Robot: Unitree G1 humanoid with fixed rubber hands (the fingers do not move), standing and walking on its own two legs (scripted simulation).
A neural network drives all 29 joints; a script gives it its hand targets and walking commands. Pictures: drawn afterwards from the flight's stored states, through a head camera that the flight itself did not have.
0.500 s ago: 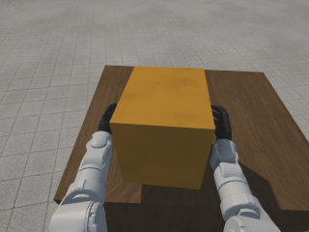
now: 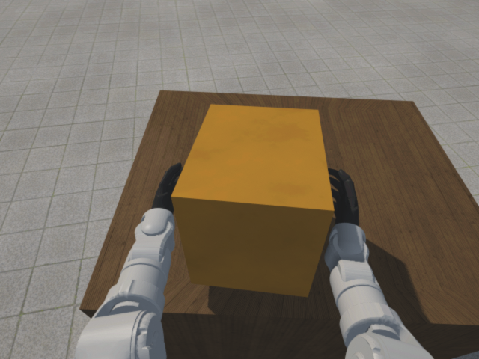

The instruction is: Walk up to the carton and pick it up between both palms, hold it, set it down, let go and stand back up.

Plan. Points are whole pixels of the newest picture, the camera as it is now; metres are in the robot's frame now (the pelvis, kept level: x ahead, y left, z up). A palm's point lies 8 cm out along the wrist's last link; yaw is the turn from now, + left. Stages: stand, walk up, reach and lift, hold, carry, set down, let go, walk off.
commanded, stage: set down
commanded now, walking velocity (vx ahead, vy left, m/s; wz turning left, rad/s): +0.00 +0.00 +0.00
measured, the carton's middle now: (256, 194) +0.44 -0.04 +0.00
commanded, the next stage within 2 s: none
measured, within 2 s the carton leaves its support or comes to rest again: rests again in 0.78 s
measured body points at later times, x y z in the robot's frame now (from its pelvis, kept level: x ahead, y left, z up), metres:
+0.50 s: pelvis +0.00 +0.00 +0.00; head +0.04 +0.02 +0.45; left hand +0.41 +0.13 +0.03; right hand +0.36 -0.19 +0.04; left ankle -0.01 +0.14 -0.75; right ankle -0.03 -0.14 -0.75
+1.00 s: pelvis -0.01 +0.01 +0.00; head +0.09 +0.02 +0.44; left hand +0.41 +0.13 -0.01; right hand +0.36 -0.19 -0.01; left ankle -0.01 +0.14 -0.75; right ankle -0.03 -0.14 -0.75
